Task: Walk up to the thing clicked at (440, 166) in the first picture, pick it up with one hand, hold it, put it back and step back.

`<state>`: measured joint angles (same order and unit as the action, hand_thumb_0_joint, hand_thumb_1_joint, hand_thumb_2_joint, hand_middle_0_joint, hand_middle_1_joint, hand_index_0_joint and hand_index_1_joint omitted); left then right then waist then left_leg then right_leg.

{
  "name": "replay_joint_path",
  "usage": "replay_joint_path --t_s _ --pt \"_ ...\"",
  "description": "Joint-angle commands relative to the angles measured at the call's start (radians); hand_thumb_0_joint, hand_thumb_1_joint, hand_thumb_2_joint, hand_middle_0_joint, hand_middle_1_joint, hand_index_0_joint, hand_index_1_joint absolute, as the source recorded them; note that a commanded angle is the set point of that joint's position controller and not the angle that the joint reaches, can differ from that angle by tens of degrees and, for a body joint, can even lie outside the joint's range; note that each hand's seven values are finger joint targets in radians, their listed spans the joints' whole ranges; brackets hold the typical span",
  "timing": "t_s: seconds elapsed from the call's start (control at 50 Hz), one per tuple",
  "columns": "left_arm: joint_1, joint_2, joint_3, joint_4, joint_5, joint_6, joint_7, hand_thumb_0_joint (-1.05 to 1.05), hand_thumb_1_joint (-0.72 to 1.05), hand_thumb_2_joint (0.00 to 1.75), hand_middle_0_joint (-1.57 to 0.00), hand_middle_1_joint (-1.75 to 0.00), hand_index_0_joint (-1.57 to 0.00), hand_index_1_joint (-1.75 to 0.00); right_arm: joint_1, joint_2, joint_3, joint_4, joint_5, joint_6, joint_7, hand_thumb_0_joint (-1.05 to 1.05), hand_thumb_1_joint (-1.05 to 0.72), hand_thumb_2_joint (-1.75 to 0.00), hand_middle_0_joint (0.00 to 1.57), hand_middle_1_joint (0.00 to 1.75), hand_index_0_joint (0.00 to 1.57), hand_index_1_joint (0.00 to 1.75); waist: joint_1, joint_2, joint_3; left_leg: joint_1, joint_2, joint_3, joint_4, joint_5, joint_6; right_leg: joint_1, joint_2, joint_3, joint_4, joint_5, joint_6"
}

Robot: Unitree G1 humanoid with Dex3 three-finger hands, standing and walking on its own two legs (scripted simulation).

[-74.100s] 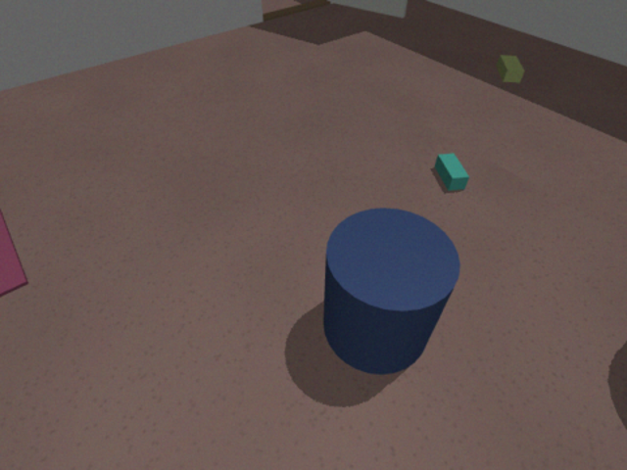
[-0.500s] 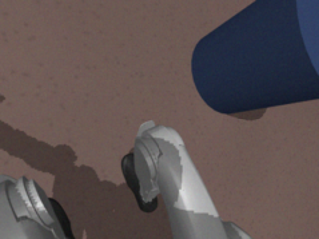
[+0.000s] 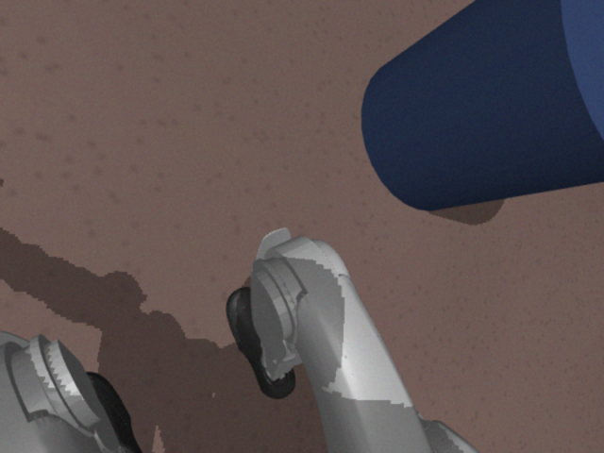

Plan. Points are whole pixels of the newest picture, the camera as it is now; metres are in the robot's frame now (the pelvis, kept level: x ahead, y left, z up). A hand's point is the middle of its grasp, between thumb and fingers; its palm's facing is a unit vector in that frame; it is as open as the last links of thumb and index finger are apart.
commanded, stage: withdraw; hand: left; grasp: from above
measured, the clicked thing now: out of the picture +0.47 +0.34 -0.28
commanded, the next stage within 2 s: home in 0.78 s
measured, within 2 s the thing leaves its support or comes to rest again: rests again in 0.26 s
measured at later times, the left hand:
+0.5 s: hand out of the picture +0.39 +0.36 -0.11, palm faces -0.58 -0.19 -0.79, open 14.0 cm
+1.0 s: hand out of the picture +0.49 +0.35 -0.13, palm faces -0.34 -0.11 -0.94, open 13.5 cm
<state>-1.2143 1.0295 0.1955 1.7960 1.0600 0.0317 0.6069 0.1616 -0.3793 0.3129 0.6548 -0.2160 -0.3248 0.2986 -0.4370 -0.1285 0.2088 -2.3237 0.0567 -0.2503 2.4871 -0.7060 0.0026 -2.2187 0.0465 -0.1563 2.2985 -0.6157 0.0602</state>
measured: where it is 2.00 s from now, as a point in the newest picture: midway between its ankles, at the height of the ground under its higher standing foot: (201, 406)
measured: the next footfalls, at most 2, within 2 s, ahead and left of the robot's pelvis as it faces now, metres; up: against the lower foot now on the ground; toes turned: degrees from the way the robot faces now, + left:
none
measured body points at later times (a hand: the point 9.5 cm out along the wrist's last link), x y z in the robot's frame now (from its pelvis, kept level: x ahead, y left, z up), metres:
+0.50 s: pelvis -0.01 +0.00 +0.03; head +0.21 +0.09 +0.42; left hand +0.42 +0.37 -0.06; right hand +0.12 -0.27 -0.07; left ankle +0.07 +0.13 -0.29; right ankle +0.13 -0.12 -0.29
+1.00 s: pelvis +0.00 -0.01 +0.01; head +0.25 +0.08 +0.37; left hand +0.50 +0.35 -0.08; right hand +0.04 -0.26 -0.09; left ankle +0.07 +0.13 -0.29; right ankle +0.13 -0.12 -0.29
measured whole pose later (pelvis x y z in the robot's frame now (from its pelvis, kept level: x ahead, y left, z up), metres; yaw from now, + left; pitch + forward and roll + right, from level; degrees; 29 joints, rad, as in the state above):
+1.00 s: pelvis +0.00 -0.01 +0.01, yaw +6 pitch +35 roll -8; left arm -1.10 0.83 0.14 1.45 1.21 -0.05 0.36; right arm 0.21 -0.28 0.14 0.69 -0.14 -0.05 0.14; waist -0.32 0.02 0.00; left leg -2.35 0.04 -0.14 2.40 -0.67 0.00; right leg -2.28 0.01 -0.06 2.30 -0.64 0.05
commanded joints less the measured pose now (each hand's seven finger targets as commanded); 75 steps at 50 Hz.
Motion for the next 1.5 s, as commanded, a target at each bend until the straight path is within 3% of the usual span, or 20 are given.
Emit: replay_joint_path --t_s 0.0,0.12,0.2,0.26,0.28,0.3,0.42,0.5,0.56,0.62,0.7,0.8,0.9,1.0,1.08,1.14,1.18,1.24,1.3,1.48 --pt "-0.268 0.296 0.016 -0.250 0.009 0.006 0.035 0.00 -0.53 1.00 -0.07 -0.99 -0.07 -0.99 0.218 -0.318 -0.111 0.032 0.019 0.009 -0.005 0.00 -0.90 -0.90 0.20 0.30 0.20 0.30 -0.011 0.636 -0.751 0.558 0.017 0.103 -0.271 0.245 -0.009 0.400 0.034 -0.110 -0.174 0.244 -0.086" --pt "-0.079 0.242 0.005 -0.584 0.020 0.004 -0.081 0.00 -0.54 1.00 -0.09 -0.95 -0.07 -0.97 0.174 -0.276 -0.179 0.028 0.061 0.049 -0.005 0.00 -0.91 -0.91 0.20 0.30 0.20 0.30 0.120 0.804 -1.023 0.715 0.001 0.141 -0.302 0.377 -0.024 0.435 0.029 -0.073 -0.162 0.310 -0.103" --pt "0.045 0.241 0.025 -0.669 0.042 0.010 -0.228 0.00 -0.54 1.00 -0.08 -0.95 -0.07 -0.96 0.182 -0.250 -0.246 0.038 0.096 0.130 -0.015 0.00 -0.90 -0.91 0.20 0.30 0.20 0.30 0.191 0.742 -0.971 0.595 -0.010 0.172 -0.316 0.361 -0.009 0.378 0.025 -0.038 -0.171 0.292 -0.107" --pt "0.206 0.096 -0.016 -0.588 0.040 0.002 -0.370 0.00 -0.53 1.01 -0.08 -0.96 -0.06 -0.98 0.223 -0.263 -0.284 0.019 0.094 0.190 -0.029 0.00 -0.90 -0.90 0.20 0.30 0.20 0.30 0.146 0.493 -0.812 0.458 -0.024 0.181 -0.327 0.294 0.015 0.408 0.023 -0.031 -0.244 0.250 -0.105" --pt "0.162 -0.113 -0.170 -0.654 0.013 -0.018 -0.430 0.00 -0.52 1.00 -0.07 -0.97 -0.06 -0.98 0.193 -0.238 -0.280 -0.038 0.101 0.200 -0.034 0.00 -0.90 -0.90 0.20 0.30 0.20 0.30 0.101 0.422 -0.776 0.434 -0.029 0.175 -0.340 0.244 0.018 0.399 0.022 -0.035 -0.274 0.207 -0.108" --pt "0.188 -0.191 -0.241 -0.639 -0.006 -0.030 -0.489 0.00 -0.52 1.01 -0.07 -0.98 -0.06 -0.99 0.195 -0.219 -0.283 -0.027 0.110 0.212 -0.045 0.00 -0.90 -0.90 0.20 0.30 0.20 0.30 0.094 0.355 -0.757 0.429 -0.030 0.165 -0.363 0.190 0.027 0.401 0.027 -0.036 -0.291 0.161 -0.102" --pt "0.034 -0.064 -0.192 -0.855 -0.068 -0.213 -0.645 0.00 -0.47 1.00 -0.09 -0.99 -0.09 -0.99 0.197 -0.220 -0.308 -0.035 0.117 0.259 -0.156 0.00 -0.89 -0.90 0.20 0.30 0.20 0.30 0.120 0.211 -0.711 0.387 -0.046 0.163 -0.359 0.047 0.029 0.383 0.009 0.002 -0.355 -0.015 -0.103" --pt "-0.058 0.032 -0.134 -0.826 0.007 -0.386 -0.549 0.00 -0.49 1.01 -0.07 -0.99 -0.07 -0.99 0.151 -0.177 -0.271 -0.012 0.106 0.263 -0.202 0.00 -0.88 -0.90 0.20 0.30 0.20 0.30 0.164 0.273 -0.761 0.452 -0.048 0.176 -0.324 0.031 0.019 0.340 0.000 0.021 -0.327 -0.036 -0.093" --pt "-0.127 0.054 -0.101 -0.807 0.105 -0.423 -0.384 0.00 -0.48 1.00 -0.08 -0.98 -0.08 -0.98 0.103 -0.165 -0.260 0.002 0.092 0.279 -0.201 0.00 -0.88 -0.90 0.20 0.30 0.20 0.30 0.203 0.468 -0.875 0.600 -0.044 0.165 -0.373 0.065 0.000 0.274 -0.005 0.004 -0.234 0.040 -0.091" --pt "-0.160 -0.103 -0.190 -0.627 0.204 -0.363 -0.232 0.00 -0.49 1.00 -0.07 -0.98 -0.07 -0.98 0.097 -0.175 -0.271 0.020 0.078 0.299 -0.192 0.00 -0.88 -0.89 0.20 0.30 0.20 0.30 0.127 0.543 -0.802 0.651 -0.044 0.151 -0.408 0.091 -0.015 0.157 -0.008 -0.042 -0.201 0.082 -0.102" --pt "-0.313 -0.069 -0.169 -0.465 0.254 -0.247 -0.106 0.00 -0.50 1.01 -0.08 -0.97 -0.07 -0.98 0.156 -0.192 -0.282 0.056 0.061 0.283 -0.197 0.00 -0.88 -0.90 0.20 0.30 0.20 0.30 0.095 0.565 -0.817 0.622 -0.046 0.156 -0.409 0.128 -0.008 0.117 -0.019 -0.048 -0.194 0.133 -0.099" --pt "-0.355 0.024 -0.108 -0.344 0.233 -0.125 -0.082 0.00 -0.49 0.99 -0.08 -0.99 -0.08 -0.99 0.187 -0.204 -0.270 0.049 0.052 0.257 -0.180 0.00 -0.89 -0.89 0.20 0.30 0.20 0.30 0.101 0.546 -0.867 0.569 -0.048 0.172 -0.376 0.123 0.010 0.147 -0.028 -0.028 -0.184 0.123 -0.088" --pt "-0.219 0.147 -0.036 -0.468 0.160 -0.059 -0.169 0.00 -0.33 0.96 -0.24 -0.83 -0.23 -0.83 0.197 -0.180 -0.265 -0.009 0.075 0.256 -0.169 0.00 -0.88 -0.89 0.20 0.30 0.20 0.30 0.176 0.527 -1.122 0.594 -0.051 0.219 -0.343 0.248 0.026 0.407 -0.016 0.013 -0.208 0.204 -0.092" --pt "-0.096 0.192 0.034 -0.686 0.031 -0.060 -0.341 0.00 -0.17 0.85 -0.23 -0.60 -0.21 -0.62 0.238 -0.175 -0.309 -0.033 0.096 0.289 -0.171 0.00 -0.89 -0.90 0.20 0.30 0.20 0.30 0.207 0.466 -1.138 0.538 -0.050 0.232 -0.378 0.268 0.036 0.538 -0.010 0.040 -0.270 0.225 -0.083" --pt "0.144 -0.062 -0.071 -0.811 -0.079 -0.063 -0.495 0.00 0.06 0.78 -0.20 -0.46 -0.19 -0.47 0.308 -0.157 -0.345 -0.025 0.124 0.325 -0.175 0.00 -0.89 -0.90 0.20 0.30 0.20 0.30 0.233 0.392 -1.113 0.563 -0.053 0.242 -0.436 0.291 0.031 0.600 -0.016 0.048 -0.349 0.252 -0.087" --pt "0.243 -0.003 0.022 -1.148 -0.246 -0.058 -0.560 0.00 0.30 0.78 -0.19 -0.38 -0.18 -0.39 0.304 -0.172 -0.387 -0.072 0.158 0.337 -0.192 0.00 -0.89 -0.90 0.20 0.30 0.20 0.30 0.305 0.393 -1.208 0.659 -0.051 0.239 -0.511 0.317 0.030 0.657 -0.020 0.059 -0.404 0.264 -0.090" --pt "0.408 -0.141 -0.017 -1.177 -0.321 -0.040 -0.593 0.00 0.46 0.84 -0.20 -0.38 -0.19 -0.39 0.280 -0.150 -0.383 -0.083 0.169 0.346 -0.201 0.00 -0.89 -0.90 0.20 0.30 0.20 0.30 0.281 0.301 -1.082 0.639 -0.049 0.225 -0.549 0.303 0.034 0.650 -0.021 0.055 -0.448 0.258 -0.088" --pt "0.415 -0.130 0.032 -1.337 -0.403 -0.036 -0.598 0.00 0.70 0.85 -0.19 -0.29 -0.19 -0.29 0.236 -0.127 -0.395 -0.102 0.188 0.352 -0.225 0.00 -0.90 -0.90 0.20 0.30 0.20 0.30 0.317 0.285 -1.039 0.691 -0.043 0.200 -0.614 0.260 0.036 0.630 -0.023 0.068 -0.510 0.206 -0.096" --pt "0.509 -0.270 -0.037 -1.421 -0.481 -0.021 -0.597 0.00 0.90 0.90 -0.20 -0.30 -0.20 -0.30 0.181 -0.095 -0.409 -0.123 0.204 0.342 -0.236 0.00 -0.90 -0.90 0.20 0.30 0.20 0.30 0.323 0.318 -1.011 0.807 -0.028 0.164 -0.733 0.186 0.025 0.624 -0.030 0.069 -0.557 0.141 -0.092" --pt "0.724 -0.428 -0.086 -1.568 -0.673 0.101 -0.560 0.00 0.90 0.90 -0.20 -0.30 -0.20 -0.30 0.055 -0.074 -0.403 -0.147 0.237 0.272 -0.296 0.00 -0.90 -0.90 0.20 0.30 0.20 0.30 0.336 0.331 -0.880 1.066 -0.021 0.109 -1.016 0.035 0.009 0.745 -0.042 0.079 -0.752 0.064 -0.079"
